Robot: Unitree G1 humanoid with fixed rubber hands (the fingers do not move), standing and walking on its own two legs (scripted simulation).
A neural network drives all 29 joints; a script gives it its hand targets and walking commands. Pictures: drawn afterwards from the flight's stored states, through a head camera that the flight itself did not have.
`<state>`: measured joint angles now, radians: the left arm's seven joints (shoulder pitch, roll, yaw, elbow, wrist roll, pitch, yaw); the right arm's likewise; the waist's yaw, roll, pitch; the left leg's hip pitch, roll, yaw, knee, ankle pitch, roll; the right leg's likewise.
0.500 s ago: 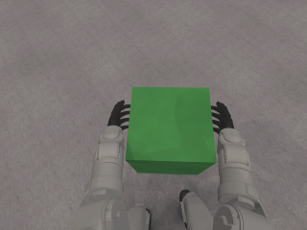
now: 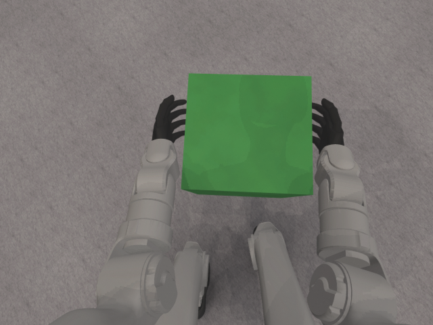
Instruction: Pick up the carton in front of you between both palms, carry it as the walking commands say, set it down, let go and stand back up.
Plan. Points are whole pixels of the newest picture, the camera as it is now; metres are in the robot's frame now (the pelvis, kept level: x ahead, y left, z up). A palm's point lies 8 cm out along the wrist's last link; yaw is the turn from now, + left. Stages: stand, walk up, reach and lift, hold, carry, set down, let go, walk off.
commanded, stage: set down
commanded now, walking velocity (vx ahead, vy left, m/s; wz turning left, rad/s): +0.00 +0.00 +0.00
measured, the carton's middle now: (243, 147) +0.43 -0.08 -0.16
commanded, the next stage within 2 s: none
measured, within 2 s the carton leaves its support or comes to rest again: rests again in 1.86 s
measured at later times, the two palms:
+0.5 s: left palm (188, 140) +0.48 +0.05 -0.23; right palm (312, 156) +0.41 -0.24 -0.24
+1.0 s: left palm (199, 145) +0.51 +0.04 -0.37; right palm (301, 161) +0.42 -0.25 -0.37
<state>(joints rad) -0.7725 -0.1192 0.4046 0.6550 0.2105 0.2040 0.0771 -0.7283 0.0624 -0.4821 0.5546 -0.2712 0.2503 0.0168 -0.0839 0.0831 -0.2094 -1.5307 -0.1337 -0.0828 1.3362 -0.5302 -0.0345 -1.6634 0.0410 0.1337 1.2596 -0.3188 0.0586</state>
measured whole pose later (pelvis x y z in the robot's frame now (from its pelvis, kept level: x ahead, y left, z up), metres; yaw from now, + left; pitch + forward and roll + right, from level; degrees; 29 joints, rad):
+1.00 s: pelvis -0.05 +0.01 -0.20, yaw +4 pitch +46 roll +0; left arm -1.46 0.16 0.10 1.06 0.05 0.22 0.17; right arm -1.18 -0.10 -0.61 0.73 -0.15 0.23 -0.04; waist -0.19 0.06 0.16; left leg -2.23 -0.26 -0.09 2.06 -0.64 -0.09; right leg -2.32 0.03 0.11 1.93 -0.41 0.11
